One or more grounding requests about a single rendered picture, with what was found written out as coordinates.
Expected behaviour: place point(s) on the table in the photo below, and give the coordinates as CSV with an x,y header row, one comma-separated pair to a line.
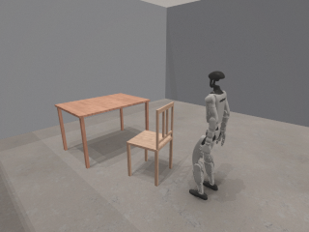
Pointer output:
x,y
94,106

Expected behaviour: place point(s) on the left robot thigh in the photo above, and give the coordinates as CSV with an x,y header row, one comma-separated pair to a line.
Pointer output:
x,y
197,151

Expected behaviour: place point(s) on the left robot hand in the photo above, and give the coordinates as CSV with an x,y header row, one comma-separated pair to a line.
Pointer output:
x,y
205,149

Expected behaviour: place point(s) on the right robot hand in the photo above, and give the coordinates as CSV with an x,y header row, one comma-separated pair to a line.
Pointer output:
x,y
223,136

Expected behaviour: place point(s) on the robot left forearm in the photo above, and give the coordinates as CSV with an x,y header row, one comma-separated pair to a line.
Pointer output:
x,y
211,131

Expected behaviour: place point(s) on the left robot upper arm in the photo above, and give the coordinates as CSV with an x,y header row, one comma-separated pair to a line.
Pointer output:
x,y
210,102

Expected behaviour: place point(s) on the right robot upper arm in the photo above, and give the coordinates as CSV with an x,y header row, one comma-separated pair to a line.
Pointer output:
x,y
226,106

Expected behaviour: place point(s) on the chair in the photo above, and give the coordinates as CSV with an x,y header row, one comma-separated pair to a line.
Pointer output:
x,y
154,140

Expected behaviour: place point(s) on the left robot foot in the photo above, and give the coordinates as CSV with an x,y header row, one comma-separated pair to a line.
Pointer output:
x,y
196,193

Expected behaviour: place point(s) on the robot right forearm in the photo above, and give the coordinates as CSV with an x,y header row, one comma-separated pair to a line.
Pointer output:
x,y
224,123

